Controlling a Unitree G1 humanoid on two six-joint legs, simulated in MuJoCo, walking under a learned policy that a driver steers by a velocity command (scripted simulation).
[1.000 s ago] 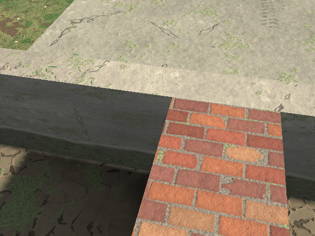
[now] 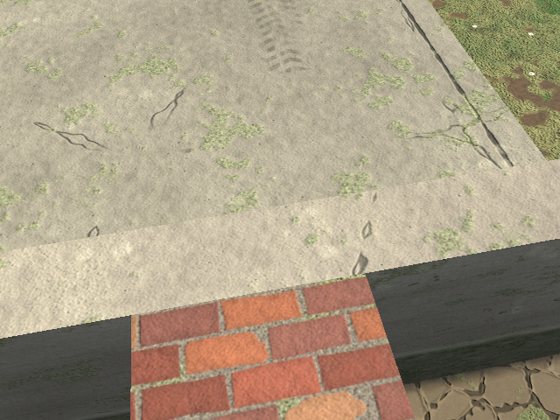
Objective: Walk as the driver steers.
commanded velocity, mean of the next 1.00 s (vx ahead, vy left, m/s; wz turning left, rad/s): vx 0.35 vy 0.00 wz -0.10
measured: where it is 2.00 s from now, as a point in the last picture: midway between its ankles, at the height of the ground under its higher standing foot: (269, 291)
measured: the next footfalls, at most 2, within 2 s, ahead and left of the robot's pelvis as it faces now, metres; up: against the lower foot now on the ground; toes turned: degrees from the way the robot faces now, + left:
left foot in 0.38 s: +0.46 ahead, +0.07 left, +0.00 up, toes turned -4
right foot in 0.80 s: +0.59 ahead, -0.10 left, +0.00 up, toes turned -3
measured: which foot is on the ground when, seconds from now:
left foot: up 0.00-0.36, down 0.38-1.00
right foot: down 0.00-0.38, up 0.40-0.78, down 0.80-1.00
